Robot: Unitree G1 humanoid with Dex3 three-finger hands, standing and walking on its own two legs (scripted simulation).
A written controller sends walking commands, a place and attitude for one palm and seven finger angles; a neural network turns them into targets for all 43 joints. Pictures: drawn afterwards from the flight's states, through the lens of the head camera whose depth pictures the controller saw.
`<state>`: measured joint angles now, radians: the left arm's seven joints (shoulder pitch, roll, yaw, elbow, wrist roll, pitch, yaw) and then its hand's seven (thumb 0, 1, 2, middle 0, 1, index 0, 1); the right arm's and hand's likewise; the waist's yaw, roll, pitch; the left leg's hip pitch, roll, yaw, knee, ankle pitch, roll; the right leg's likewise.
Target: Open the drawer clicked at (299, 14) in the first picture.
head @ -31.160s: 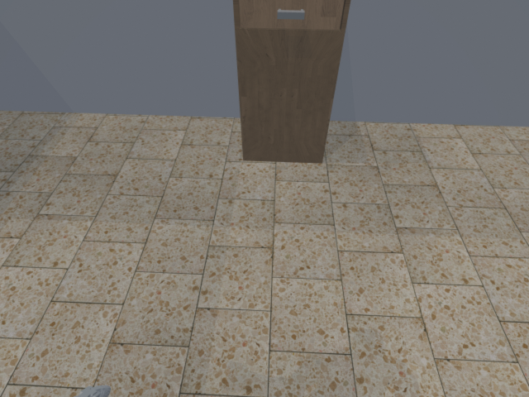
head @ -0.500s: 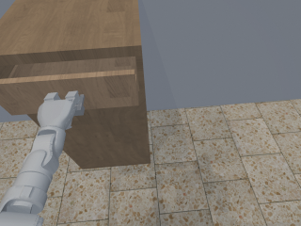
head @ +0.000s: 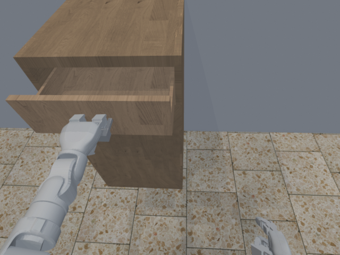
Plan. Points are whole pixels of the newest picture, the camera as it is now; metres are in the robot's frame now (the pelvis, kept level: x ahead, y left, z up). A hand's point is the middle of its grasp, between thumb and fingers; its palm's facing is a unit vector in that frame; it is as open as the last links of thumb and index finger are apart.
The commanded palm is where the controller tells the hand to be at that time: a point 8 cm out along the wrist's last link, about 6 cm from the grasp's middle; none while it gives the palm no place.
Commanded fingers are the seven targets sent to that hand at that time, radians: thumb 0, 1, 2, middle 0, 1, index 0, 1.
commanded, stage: pull the drawer open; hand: left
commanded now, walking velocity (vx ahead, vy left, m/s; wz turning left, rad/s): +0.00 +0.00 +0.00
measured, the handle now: (91, 127) +0.40 +0.25 +0.05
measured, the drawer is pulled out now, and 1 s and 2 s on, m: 0.13 0.30 0.30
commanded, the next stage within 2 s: open the thumb to release the handle in 1.12 s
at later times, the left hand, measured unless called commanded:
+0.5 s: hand (77, 187) +0.25 +0.24 +0.03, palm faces +0.02 -0.04 -1.00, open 5.7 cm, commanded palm +0.22 +0.25 +0.09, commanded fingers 0.00 0.90 0.90 -0.40 -1.35 -0.40 -1.35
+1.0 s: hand (64, 220) +0.18 +0.24 +0.04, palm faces -0.03 -0.07 -1.00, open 5.8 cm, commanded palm +0.13 +0.25 +0.09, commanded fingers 0.00 0.90 0.90 -0.40 -1.35 -0.40 -1.35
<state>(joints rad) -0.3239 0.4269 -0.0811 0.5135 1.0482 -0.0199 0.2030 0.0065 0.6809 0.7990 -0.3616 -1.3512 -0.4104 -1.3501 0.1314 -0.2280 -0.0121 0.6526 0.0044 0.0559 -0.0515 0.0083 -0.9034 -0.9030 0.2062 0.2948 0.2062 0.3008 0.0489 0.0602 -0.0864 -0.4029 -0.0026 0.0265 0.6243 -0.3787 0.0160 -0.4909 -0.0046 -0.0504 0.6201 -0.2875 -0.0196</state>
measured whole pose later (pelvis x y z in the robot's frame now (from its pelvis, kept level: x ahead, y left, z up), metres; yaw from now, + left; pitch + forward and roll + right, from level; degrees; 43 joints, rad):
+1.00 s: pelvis +0.01 +0.00 +0.00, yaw -4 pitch +6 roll +0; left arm 0.63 0.43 0.04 -0.26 1.01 -0.06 0.34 0.02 0.68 0.75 -0.28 -1.35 -0.41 -1.34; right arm 0.10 -0.24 0.00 0.61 -0.03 0.03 0.00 0.01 -0.90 -0.90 0.21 0.29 0.21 0.30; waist 0.09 0.06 -0.07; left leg -0.31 0.03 0.08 0.61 -0.41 0.01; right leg -0.42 0.04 0.00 0.62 -0.30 -0.03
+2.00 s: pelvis -0.02 -0.01 +0.00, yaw -1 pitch +4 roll +0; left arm 0.38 0.38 -0.02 -0.09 1.03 -0.01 0.32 0.00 -0.47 0.31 -0.31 -1.21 -0.32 -1.20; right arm 0.12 -0.24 -0.01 0.67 -0.03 0.02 -0.03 0.01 -0.90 -0.90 0.20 0.29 0.20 0.30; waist 0.10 0.07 -0.05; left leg -0.31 0.01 0.04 0.62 -0.37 0.00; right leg -0.41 0.01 -0.03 0.62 -0.27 -0.03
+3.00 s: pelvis -0.02 +0.00 +0.02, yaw +1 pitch -3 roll +0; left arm 0.20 0.53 0.00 -0.32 0.88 0.06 0.02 0.00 -0.49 0.30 -0.36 -1.22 -0.38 -1.22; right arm 0.06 -0.24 0.04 0.67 0.00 0.04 -0.03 0.01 -0.90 -0.90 0.20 0.29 0.20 0.30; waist 0.14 0.12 0.01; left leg -0.08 -0.01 0.01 0.40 -0.26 0.02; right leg -0.17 0.00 -0.05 0.39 -0.18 -0.02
